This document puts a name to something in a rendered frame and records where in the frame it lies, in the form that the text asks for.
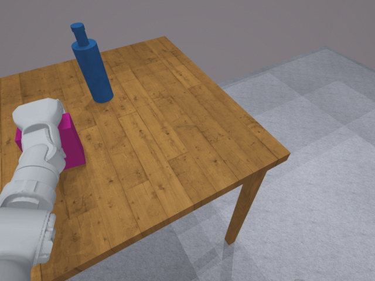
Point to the robot left hand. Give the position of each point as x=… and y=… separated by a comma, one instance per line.
x=47, y=109

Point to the table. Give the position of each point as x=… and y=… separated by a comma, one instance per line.
x=168, y=142

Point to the sponge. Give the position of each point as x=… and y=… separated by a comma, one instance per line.
x=70, y=140

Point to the left robot upper arm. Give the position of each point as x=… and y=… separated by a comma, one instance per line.
x=26, y=238

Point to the left robot forearm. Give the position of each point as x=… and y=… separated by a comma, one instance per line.
x=37, y=174

